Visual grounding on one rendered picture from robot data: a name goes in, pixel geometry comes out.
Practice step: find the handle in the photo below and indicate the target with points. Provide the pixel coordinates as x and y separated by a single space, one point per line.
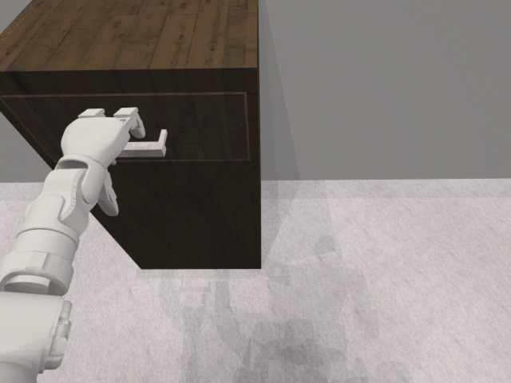
146 149

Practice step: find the robot left hand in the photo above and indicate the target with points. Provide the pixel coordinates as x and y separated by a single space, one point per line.
102 139

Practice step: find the left robot forearm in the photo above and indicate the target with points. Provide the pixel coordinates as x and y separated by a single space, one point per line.
40 260

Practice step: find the left robot upper arm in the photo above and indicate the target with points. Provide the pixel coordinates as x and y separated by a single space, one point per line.
34 330

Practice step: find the drawer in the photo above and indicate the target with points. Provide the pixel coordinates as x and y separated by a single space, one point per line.
200 126

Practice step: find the cabinet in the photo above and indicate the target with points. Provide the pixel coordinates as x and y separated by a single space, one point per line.
172 214

